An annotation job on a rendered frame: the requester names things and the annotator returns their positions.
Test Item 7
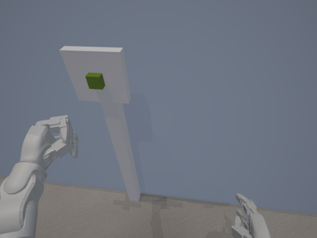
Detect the robot left forearm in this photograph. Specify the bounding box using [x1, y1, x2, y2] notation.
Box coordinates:
[0, 162, 47, 238]

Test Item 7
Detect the button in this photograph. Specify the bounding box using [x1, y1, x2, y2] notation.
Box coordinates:
[85, 72, 105, 90]

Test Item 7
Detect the right robot hand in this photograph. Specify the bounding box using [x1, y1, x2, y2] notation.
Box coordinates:
[232, 193, 271, 238]

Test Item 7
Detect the panel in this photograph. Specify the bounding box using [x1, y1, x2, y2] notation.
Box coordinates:
[59, 46, 141, 202]

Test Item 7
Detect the left robot hand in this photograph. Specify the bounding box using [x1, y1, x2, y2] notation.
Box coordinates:
[20, 115, 79, 170]

